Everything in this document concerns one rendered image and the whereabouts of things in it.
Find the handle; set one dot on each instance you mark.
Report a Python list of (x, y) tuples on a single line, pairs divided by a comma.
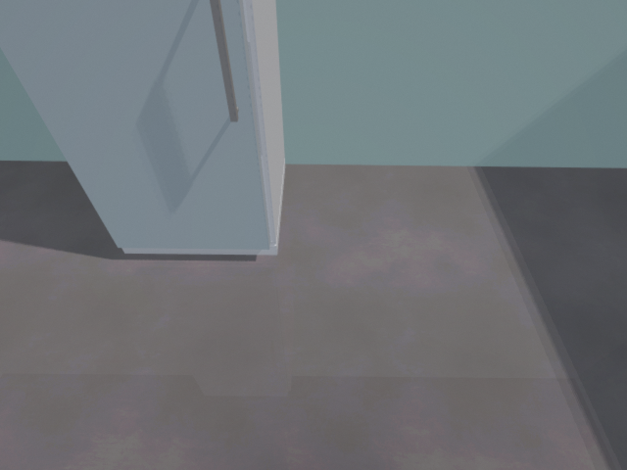
[(224, 59)]

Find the fridge door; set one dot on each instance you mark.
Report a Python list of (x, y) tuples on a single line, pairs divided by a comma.
[(133, 94)]

